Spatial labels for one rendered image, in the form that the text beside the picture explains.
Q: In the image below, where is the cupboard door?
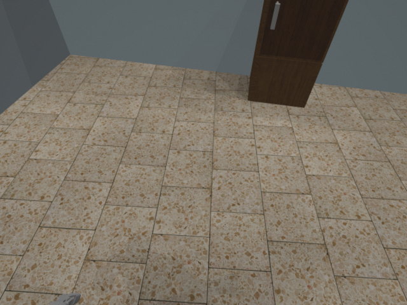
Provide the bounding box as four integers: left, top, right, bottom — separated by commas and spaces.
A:
260, 0, 346, 61

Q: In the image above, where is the handle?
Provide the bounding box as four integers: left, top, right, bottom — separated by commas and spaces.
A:
270, 1, 280, 30

